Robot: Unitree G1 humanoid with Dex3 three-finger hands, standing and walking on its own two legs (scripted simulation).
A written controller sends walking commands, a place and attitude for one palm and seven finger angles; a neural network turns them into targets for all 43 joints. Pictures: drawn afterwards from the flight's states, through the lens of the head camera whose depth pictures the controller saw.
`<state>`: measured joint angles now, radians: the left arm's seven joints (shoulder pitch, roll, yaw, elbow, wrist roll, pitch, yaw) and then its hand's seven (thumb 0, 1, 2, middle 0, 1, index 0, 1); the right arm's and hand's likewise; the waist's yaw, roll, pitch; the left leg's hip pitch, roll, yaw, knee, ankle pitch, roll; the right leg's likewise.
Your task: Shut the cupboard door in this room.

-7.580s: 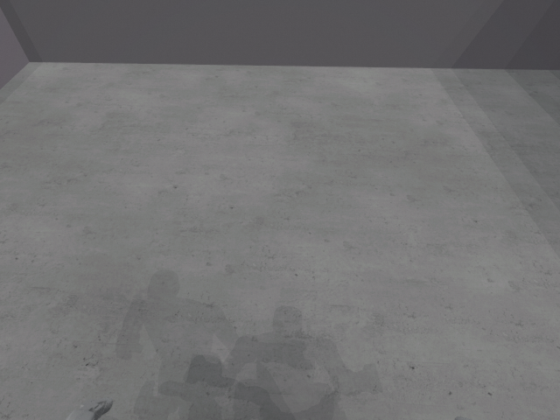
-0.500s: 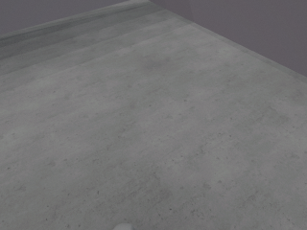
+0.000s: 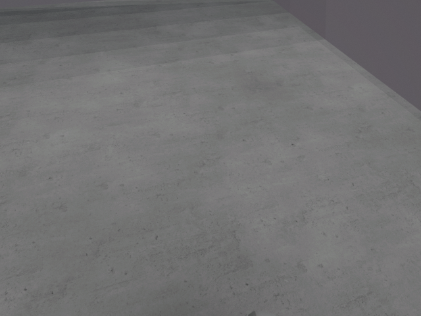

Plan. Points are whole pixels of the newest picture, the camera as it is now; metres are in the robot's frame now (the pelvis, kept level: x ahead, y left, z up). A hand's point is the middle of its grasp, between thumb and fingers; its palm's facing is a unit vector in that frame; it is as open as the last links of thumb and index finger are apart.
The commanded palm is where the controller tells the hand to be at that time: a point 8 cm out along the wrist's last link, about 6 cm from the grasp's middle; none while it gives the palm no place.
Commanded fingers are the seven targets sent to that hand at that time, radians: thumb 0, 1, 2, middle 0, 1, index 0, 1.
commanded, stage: turn or walk to find it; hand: left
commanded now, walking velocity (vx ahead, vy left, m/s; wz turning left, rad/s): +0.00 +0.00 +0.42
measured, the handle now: out of the picture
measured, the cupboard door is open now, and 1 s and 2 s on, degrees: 89 89 89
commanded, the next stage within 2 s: none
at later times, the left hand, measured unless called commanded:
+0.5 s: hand out of the picture +0.00 +0.13 -0.15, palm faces +0.25 -0.93 -0.28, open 7.4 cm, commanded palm none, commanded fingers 0.00 0.90 0.90 -0.20 -0.30 -0.20 -0.30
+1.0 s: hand out of the picture -0.13 +0.19 -0.18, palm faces +0.47 -0.85 -0.23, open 7.4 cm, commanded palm none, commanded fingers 0.00 0.90 0.90 -0.20 -0.30 -0.20 -0.30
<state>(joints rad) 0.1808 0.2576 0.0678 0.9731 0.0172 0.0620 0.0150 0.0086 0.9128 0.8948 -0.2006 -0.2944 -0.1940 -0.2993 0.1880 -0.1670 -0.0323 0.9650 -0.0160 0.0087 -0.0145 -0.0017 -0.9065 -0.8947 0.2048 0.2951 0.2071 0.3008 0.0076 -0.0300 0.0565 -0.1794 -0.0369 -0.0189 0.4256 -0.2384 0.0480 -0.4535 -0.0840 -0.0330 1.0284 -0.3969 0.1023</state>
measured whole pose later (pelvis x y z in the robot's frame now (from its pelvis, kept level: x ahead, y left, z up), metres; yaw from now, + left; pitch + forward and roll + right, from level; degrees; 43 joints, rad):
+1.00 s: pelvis -0.07 -0.02 +0.00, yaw +25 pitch -1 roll -1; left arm 0.22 0.26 0.07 0.99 0.02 0.06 0.01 0.01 0.91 0.89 -0.20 -0.29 -0.19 -0.30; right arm 0.15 -0.17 -0.03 0.96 -0.01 0.01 -0.01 0.00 -0.91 -0.89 0.20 0.29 0.21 0.30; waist 0.03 -0.04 0.06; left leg -0.19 -0.02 0.02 0.44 -0.23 0.05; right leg -0.47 -0.10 -0.04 1.09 -0.38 0.09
